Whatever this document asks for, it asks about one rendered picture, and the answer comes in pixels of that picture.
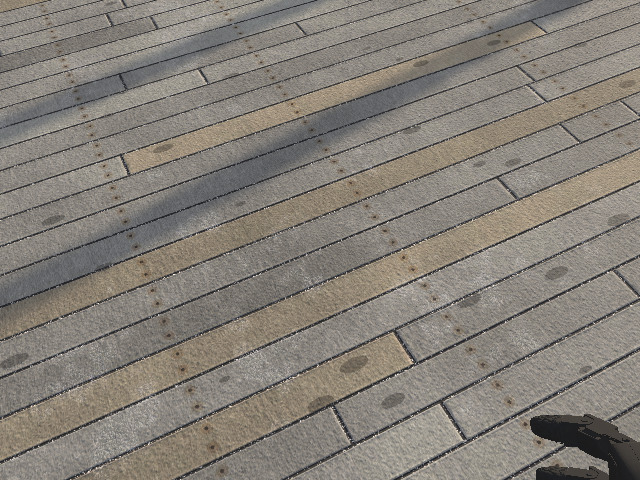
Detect robot right hand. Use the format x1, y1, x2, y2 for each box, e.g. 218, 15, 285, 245
530, 414, 640, 480

